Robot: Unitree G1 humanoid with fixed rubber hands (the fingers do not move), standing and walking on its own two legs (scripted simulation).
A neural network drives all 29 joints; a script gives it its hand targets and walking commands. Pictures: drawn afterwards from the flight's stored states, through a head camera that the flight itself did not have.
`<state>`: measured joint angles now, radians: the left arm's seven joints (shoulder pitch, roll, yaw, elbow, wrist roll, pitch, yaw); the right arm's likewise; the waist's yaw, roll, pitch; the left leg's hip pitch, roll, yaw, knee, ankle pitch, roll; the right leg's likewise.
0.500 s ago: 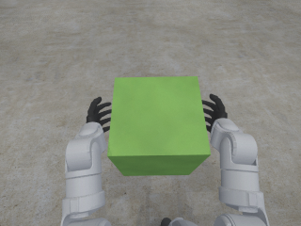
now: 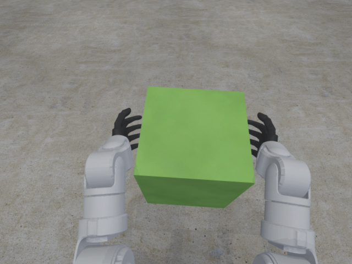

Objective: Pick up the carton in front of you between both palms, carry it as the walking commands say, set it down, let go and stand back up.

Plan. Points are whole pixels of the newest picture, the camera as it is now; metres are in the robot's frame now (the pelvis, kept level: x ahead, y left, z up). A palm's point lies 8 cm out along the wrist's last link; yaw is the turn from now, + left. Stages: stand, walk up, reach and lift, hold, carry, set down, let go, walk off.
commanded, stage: carry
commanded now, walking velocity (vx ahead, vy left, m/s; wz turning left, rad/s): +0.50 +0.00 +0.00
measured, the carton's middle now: (190, 153) +0.37 +0.01 +0.04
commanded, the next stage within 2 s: hold in 1.92 s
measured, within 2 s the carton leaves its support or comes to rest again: neither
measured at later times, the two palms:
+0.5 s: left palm (148, 89) +0.53 +0.13 +0.11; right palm (256, 96) +0.53 -0.17 +0.10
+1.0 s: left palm (148, 75) +0.61 +0.14 +0.10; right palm (247, 79) +0.61 -0.16 +0.09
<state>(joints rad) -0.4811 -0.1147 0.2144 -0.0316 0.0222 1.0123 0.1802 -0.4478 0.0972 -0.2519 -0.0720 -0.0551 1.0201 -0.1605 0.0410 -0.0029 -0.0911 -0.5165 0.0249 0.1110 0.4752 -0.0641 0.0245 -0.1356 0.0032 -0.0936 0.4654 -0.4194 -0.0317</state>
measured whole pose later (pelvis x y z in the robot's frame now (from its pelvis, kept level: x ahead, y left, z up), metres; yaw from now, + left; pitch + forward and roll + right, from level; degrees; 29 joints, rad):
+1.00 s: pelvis +0.37 -0.01 +0.00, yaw +1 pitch +4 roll +0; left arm -0.09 -0.13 0.09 -0.33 0.07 1.21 0.13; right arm -0.09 0.13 -0.08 -0.33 -0.08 1.21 -0.13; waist -0.01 0.01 -0.19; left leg -0.20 0.04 0.13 0.54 -0.39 0.00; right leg -0.30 -0.06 -0.18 0.57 -0.33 -0.01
